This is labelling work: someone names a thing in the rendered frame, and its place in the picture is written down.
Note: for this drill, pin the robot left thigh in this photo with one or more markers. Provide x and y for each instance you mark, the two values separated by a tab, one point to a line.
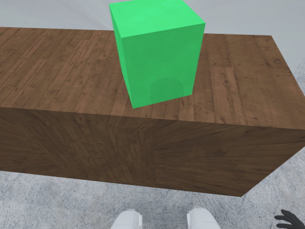
129	219

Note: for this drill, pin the robot right thigh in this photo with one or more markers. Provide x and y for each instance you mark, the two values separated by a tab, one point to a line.
201	218

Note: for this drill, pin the carton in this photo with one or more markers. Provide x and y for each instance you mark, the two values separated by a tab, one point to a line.
159	43

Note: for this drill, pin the robot thigh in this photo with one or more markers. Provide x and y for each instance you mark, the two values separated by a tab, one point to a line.
201	218
129	219

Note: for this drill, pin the pedestal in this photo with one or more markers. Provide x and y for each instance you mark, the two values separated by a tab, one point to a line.
65	112

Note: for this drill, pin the right robot hand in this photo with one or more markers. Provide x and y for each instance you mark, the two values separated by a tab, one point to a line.
289	217

